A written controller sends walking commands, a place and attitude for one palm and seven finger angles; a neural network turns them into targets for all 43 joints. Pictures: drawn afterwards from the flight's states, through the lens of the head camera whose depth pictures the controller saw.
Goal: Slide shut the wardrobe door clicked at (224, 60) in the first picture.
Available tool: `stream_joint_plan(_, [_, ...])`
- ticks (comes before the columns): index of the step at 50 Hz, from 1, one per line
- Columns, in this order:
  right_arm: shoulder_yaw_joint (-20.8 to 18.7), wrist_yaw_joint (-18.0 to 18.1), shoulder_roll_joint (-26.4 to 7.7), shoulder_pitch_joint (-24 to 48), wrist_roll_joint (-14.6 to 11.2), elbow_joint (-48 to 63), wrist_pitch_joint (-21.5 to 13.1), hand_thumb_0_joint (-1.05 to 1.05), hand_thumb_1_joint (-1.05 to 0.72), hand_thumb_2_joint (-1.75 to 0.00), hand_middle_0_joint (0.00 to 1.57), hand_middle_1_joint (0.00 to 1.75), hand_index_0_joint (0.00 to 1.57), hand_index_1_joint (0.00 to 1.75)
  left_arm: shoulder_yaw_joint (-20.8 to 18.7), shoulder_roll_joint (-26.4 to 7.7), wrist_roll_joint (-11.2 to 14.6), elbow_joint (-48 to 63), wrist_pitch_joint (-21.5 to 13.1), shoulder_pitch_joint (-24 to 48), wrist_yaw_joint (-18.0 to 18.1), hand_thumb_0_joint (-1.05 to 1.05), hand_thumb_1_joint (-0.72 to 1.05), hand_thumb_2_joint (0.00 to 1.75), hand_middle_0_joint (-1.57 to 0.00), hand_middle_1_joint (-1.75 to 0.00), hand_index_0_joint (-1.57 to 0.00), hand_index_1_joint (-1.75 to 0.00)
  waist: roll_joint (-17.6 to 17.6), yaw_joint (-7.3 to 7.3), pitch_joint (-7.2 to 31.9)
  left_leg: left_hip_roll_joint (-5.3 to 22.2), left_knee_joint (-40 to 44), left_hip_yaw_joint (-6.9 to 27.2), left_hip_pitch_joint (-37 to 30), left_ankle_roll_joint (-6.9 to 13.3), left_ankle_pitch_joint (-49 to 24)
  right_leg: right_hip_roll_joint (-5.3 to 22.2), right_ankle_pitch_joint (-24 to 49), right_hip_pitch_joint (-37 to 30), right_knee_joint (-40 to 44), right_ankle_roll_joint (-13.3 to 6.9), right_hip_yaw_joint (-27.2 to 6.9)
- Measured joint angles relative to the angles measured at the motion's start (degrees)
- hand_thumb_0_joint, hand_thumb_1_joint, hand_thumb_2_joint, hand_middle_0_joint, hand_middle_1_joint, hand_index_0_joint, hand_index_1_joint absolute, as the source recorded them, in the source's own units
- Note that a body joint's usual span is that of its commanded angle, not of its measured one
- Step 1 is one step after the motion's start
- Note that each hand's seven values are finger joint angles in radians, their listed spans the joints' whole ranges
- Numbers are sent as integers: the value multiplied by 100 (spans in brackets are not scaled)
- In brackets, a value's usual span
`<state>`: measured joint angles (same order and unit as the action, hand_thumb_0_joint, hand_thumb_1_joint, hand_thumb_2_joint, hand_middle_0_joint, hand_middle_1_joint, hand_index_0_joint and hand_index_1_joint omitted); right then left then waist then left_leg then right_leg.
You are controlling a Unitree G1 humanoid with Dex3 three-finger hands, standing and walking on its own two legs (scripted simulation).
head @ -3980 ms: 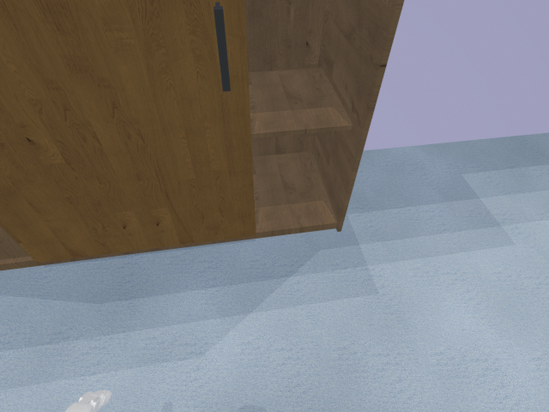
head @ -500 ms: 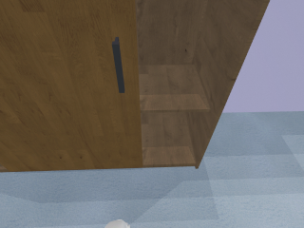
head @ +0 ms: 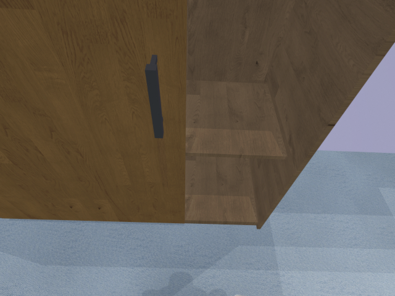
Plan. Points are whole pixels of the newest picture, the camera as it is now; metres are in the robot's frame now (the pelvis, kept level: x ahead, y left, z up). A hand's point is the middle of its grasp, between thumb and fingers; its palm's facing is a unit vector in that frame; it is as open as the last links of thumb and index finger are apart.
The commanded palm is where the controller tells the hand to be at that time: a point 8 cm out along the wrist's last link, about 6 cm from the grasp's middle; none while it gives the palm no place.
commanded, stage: come to a stop and stand still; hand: left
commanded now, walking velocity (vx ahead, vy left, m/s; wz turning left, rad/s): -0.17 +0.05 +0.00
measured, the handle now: (156, 100) +0.49 +0.13 +0.11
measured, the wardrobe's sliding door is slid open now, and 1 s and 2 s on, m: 0.38 0.38 0.38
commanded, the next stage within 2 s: none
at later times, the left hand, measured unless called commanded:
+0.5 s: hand out of the picture +0.01 +0.15 -0.15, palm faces +0.11 -0.96 -0.27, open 7.4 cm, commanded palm none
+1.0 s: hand out of the picture -0.06 +0.18 -0.18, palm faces +0.01 -0.99 -0.15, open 7.4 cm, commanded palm none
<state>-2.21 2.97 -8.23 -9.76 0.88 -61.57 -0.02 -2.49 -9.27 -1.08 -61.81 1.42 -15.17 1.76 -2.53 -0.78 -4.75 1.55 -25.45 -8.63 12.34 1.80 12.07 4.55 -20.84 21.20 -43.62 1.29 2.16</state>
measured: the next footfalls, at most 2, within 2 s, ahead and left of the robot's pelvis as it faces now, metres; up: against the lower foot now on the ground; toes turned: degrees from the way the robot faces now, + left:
right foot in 0.10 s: +0.06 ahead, -0.14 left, +0.00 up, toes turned -5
left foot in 0.64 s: -0.05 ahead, +0.11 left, +0.00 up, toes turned +4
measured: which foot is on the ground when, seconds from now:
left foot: down 0.00-0.12, up 0.14-0.62, down 0.64-1.00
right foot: up 0.00-0.08, down 0.10-0.66, up 0.68-1.00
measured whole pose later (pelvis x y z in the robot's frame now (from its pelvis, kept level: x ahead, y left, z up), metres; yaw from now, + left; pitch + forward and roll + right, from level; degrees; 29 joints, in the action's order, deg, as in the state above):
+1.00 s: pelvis -0.05 +0.00 +0.01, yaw +0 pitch +1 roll +0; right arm -0.4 3.8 -4.0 -23.5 1.6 -65.1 -1.4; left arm -3.2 -10.6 -1.3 -64.2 2.7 -16.9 0.2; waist -3.7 2.2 -0.8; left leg -0.9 -18.5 -3.7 6.6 1.9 13.3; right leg 1.6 -19.2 23.1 -47.7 1.7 0.9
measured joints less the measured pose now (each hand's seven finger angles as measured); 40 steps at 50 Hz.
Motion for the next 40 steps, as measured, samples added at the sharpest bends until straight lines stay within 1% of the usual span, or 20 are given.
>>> stream_joint_plan(3, [-62,-31,-15,-40,26,2,93,-1,-93,-90,20,30,20,30,-44,-68,-5,139,35,167,2,0,91,90,-20,-30,-19,-30,89,48,-25,102,-193,20,56,-128,103,-57,127,-158,304,-43,54])
stream_joint_plan(5, [-98,-64,-37,-80,28,10,148,-1,-92,-90,20,30,20,30,-64,-118,-7,231,-7,215,5,0,91,90,-20,-30,-19,-30,131,50,0,152,-444,9,157,-240,231,-72,585,-409,833,-60,91])
stream_joint_plan(6, [-122,-84,-77,-81,15,11,177,0,-92,-90,20,30,20,30,-70,-106,-20,243,-41,246,19,0,91,90,-20,-30,-19,-30,225,47,10,231,-626,24,243,-291,321,-137,474,-450,915,-112,117])
stream_joint_plan(7, [-148,-101,-127,-68,0,25,212,0,-92,-90,20,30,20,30,-56,-78,-31,250,-70,288,26,0,91,90,-20,-30,-19,-30,334,79,-3,256,-886,124,352,-299,617,-196,395,-432,865,-183,154])
stream_joint_plan(9, [-195,-108,-205,-81,-17,72,299,0,-91,-90,20,30,20,30,-4,-29,-36,283,-101,367,19,0,91,90,-20,-30,-19,-30,453,139,-3,106,-1683,419,630,-273,1347,-205,370,-437,865,-302,227])
stream_joint_plan(10, [-207,-110,-235,-85,-15,77,338,0,-91,-90,20,30,20,29,6,-3,-34,302,-110,398,23,0,91,90,-20,-30,-19,-30,478,141,11,19,-2125,525,760,-273,1498,-195,414,-455,927,-342,243])
stream_joint_plan(13, [-232,-148,-311,-92,-7,78,398,0,-91,-90,20,30,20,29,25,69,-16,368,-114,476,40,0,91,90,-20,-30,-19,-30,522,122,48,-142,-3173,708,1023,-324,1398,-183,608,-519,1183,-393,267])
stream_joint_plan(15, [-240,-184,-350,-109,7,91,423,0,-91,-90,19,30,19,29,31,103,-8,424,-129,499,48,0,90,90,-20,-30,-20,-30,530,101,81,-183,-3523,785,1091,-380,1207,-175,730,-537,1341,-404,286])
stream_joint_plan(17, [-243,-215,-379,-130,24,105,446,0,-91,-90,19,30,19,29,31,121,-4,468,-148,503,55,0,90,90,-20,-30,-20,-30,515,70,114,-187,-3637,847,1089,-430,1045,-156,842,-545,1478,-410,306])
stream_joint_plan(20, [-232,-248,-414,-165,42,122,457,0,-91,-90,19,30,19,29,22,122,-14,504,-160,458,57,0,90,90,-20,-30,-20,-30,467,11,165,-128,-3418,900,978,-470,933,-117,994,-548,1644,-406,334])
stream_joint_plan(23, [-213,-272,-433,-178,38,145,445,0,-91,-90,19,30,19,29,13,91,-40,494,-156,338,36,0,90,90,-20,-30,-20,-30,400,-68,212,-49,-2831,900,755,-463,969,-82,1133,-539,1769,-379,328])
stream_joint_plan(26, [-184,-292,-427,-193,28,180,395,0,-91,-90,19,30,19,29,-15,32,-71,421,-116,178,2,0,90,90,-21,-30,-20,-30,323,-145,278,7,-2116,841,492,-397,1061,-68,1271,-505,1880,-333,302])
stream_joint_plan(29, [-135,-291,-384,-235,18,210,309,0,-91,-90,19,30,19,29,-48,-55,-81,285,-62,13,-24,0,90,90,-20,-30,-20,-30,234,-208,365,-1,-1327,732,167,-313,1102,-80,1420,-468,2000,-264,263])
stream_joint_plan(31, [-87,-270,-339,-325,13,218,206,0,-91,-90,19,30,19,29,-74,-114,-59,161,-11,-106,-25,0,90,90,-20,-30,-20,-30,196,-197,457,-27,-595,634,-166,-251,846,-116,1477,-421,2011,-188,253])
stream_joint_plan(32, [-61,-253,-334,-402,13,230,147,0,-91,-90,19,30,19,29,-78,-126,-41,100,17,-165,-25,0,90,90,-20,-30,-20,-30,241,-170,526,-11,-200,639,-345,-217,808,-175,1395,-348,1922,-147,280])
stream_joint_plan(34, [-25,-201,-195,-524,57,166,87,0,-91,-90,19,30,19,29,-99,-201,-2,-43,96,-235,-29,0,90,90,-20,-30,-20,-30,118,-82,586,-62,-53,634,-375,-132,532,-193,704,-166,1475,-101,178])
stream_joint_plan(35, [14,-184,-125,-625,76,154,89,0,-91,-90,19,30,19,29,-115,-224,-1,-88,131,-282,-36,0,90,90,-20,-30,-20,-30,75,-37,631,-68,-5,634,-392,-95,471,-245,407,-51,1117,-101,99])
stream_joint_plan(36, [53,-166,-62,-730,81,124,84,0,-91,-90,19,30,19,29,-127,-238,-22,-128,148,-315,-48,0,90,90,-20,-30,-20,-30,51,5,673,-68,102,647,-428,-69,405,-309,292,71,714,-103,14])
stream_joint_plan(38, [123,-123,51,-917,67,16,66,0,-91,-90,19,30,19,29,-140,-255,-52,-169,129,-348,-97,0,91,90,-20,-30,-19,-30,20,47,718,-80,366,686,-502,-40,247,-400,333,286,-75,-96,-110])
stream_joint_plan(40, [174,-90,156,-1053,49,-95,35,0,-91,-90,20,30,20,29,-144,-260,-59,-178,61,-379,-139,0,91,90,-20,-30,-19,-30,-43,39,706,-132,596,669,-568,-18,114,-427,528,434,-682,-56,-200])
